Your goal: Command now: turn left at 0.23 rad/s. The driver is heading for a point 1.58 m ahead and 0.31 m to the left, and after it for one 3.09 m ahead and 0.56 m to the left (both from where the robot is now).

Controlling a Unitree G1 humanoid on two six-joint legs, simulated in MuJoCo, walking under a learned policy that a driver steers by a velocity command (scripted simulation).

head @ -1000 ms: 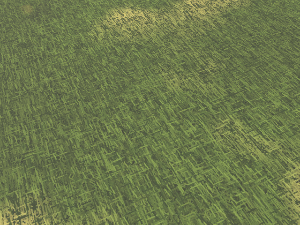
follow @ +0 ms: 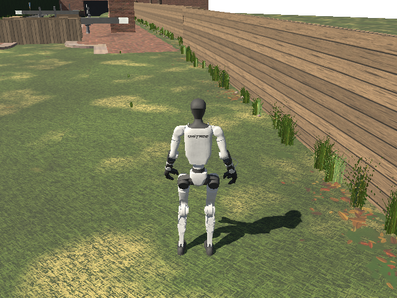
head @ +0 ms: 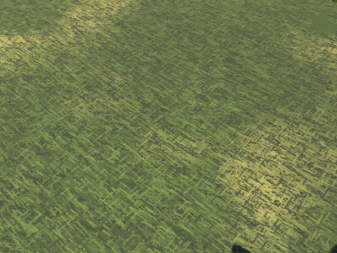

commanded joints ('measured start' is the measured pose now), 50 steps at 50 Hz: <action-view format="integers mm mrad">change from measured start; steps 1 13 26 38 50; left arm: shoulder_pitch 27 106 169 70 -93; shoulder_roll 176 187 223 139 124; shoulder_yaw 58 89 100 60 49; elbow -50 -59 -15 -49 -134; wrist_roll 0 -30 -52 -33 -42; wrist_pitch -13 -59 -63 -82 -100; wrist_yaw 18 25 -15 -29 -93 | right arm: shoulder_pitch -66 -94 107 76 149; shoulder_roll -197 -134 -187 -144 -206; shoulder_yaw -50 -42 -70 -25 -47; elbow -91 -181 -183 -146 -47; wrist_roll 11 26 30 -8 0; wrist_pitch -19 -15 -11 -94 -56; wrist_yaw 4 5 48 24 -13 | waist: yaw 50 55 -61 10 -21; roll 136 -68 -37 51 88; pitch -49 38 -104 -9 -11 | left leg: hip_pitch -23 -590 182 141 421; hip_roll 107 58 -74 145 206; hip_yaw -178 -81 169 -61 131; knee -105 589 44 -355 -171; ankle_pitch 268 -176 11 387 979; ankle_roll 126 43 140 255 169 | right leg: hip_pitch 38 229 2 -486 -370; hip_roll -53 -452 -304 -220 -52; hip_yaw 1 376 -227 -28 -138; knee -3 -350 87 430 36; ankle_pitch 35 -307 333 256 209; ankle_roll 17 -217 -30 87 -43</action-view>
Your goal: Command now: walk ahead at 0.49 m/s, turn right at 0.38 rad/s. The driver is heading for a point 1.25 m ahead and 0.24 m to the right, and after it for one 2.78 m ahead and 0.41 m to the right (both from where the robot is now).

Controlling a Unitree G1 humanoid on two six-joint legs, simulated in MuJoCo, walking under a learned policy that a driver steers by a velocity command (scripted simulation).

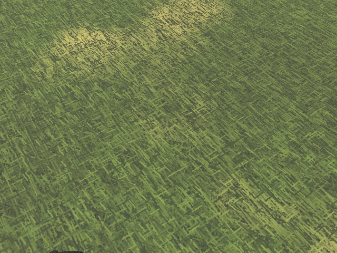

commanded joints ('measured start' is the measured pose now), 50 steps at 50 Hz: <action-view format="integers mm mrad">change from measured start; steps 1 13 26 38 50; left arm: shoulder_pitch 11 130 353 75 223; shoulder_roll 140 178 17 56 177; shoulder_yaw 49 72 27 34 59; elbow -84 -81 -85 -121 -88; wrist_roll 3 6 -9 10 74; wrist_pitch -12 6 25 42 33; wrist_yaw -4 75 81 68 79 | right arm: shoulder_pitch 2 -106 40 -63 153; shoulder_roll -194 -85 -273 -115 -9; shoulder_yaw -52 8 -75 -42 21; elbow -50 -177 -157 -60 39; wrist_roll -4 -23 -30 -1 0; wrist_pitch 18 -46 -60 -54 -16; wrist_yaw -25 10 9 20 20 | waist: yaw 67 34 17 32 96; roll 145 10 311 104 -211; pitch -70 -19 -324 15 -466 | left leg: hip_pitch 45 -733 143 -240 -634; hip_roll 292 152 453 312 58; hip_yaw -6 -145 -734 -223 -172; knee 276 784 166 -37 875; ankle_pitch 1275 97 18 444 -339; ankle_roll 59 -129 163 157 -96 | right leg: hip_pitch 107 338 9 -71 952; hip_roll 88 -110 134 -65 -448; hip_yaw -74 339 206 127 474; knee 20 -335 545 353 -13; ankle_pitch -158 86 -609 -228 828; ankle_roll -64 -272 23 63 -306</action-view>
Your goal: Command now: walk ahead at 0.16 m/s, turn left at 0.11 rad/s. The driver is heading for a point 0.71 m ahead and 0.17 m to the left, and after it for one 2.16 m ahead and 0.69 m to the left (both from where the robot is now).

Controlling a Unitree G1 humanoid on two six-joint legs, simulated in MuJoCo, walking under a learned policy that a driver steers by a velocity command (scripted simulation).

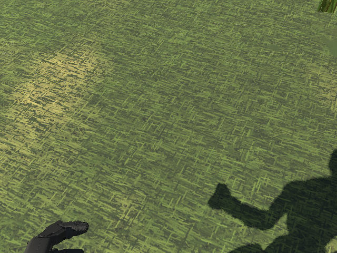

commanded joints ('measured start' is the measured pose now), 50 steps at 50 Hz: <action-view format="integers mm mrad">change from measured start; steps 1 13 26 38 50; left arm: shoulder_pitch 271 16 32 40 33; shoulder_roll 163 165 151 137 216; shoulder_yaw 54 70 93 75 57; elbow -3 76 121 136 157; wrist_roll -6 -18 -24 -45 -43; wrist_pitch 22 39 75 46 22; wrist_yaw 14 57 77 47 24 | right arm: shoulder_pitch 103 -93 -173 -174 -214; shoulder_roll -125 -75 -153 -171 -111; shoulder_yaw -12 -31 -51 -63 -34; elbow -32 -142 -234 -266 -204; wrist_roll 16 -4 -8 -14 -37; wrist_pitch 4 113 56 87 68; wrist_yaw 5 -29 -29 -37 -47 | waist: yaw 155 75 102 64 65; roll -134 -114 142 174 -145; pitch -439 -132 -123 -145 -44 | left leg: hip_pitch -386 -251 -26 -10 -65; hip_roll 4 79 201 170 -46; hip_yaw -168 -38 -355 -448 -149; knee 510 232 -313 -266 -146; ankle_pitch -240 143 600 553 278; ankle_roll -30 -36 225 249 13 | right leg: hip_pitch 681 194 -169 23 187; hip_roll -392 -302 0 24 -129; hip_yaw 379 27 67 78 312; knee -27 -263 647 223 -177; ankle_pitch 717 20 -308 -291 -44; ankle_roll -292 -201 95 127 -66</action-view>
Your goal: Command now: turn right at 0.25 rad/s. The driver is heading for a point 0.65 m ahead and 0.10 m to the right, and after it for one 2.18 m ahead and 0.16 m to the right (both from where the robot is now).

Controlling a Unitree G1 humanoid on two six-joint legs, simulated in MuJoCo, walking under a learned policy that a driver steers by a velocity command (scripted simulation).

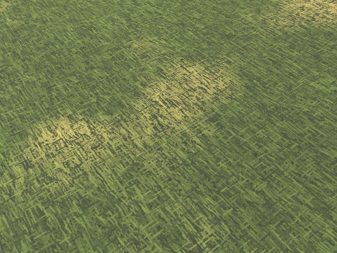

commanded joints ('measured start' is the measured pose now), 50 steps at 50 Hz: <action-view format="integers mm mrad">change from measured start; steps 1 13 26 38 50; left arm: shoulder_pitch -87 -128 -4 112 207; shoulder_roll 209 193 154 147 226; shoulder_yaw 45 59 46 37 56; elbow -80 -174 -172 -124 -67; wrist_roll -15 -33 -28 17 0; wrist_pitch -18 12 4 -96 -37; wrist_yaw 14 14 -42 -6 58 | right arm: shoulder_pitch -6 115 106 90 -109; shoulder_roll -145 -185 -229 -122 -90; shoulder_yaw -56 -89 -106 -61 -40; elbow -62 -55 -27 -23 -140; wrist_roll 9 9 64 63 60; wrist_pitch -11 -58 -72 -79 -90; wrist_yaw -19 -18 25 45 115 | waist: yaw -28 -45 11 12 26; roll -191 104 58 -83 -128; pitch -33 1 -9 8 -7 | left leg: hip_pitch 33 192 -5 -521 -388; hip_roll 30 468 332 168 12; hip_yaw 26 -395 178 17 248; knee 13 -311 -161 559 102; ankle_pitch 20 -324 -95 195 185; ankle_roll -15 264 120 -3 95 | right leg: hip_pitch -34 -514 -11 154 424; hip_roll -172 -65 -31 -237 -275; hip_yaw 252 52 -211 -33 -257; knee -141 596 118 -333 -127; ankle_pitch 166 -278 -21 356 1154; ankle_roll -113 -20 -38 -162 -62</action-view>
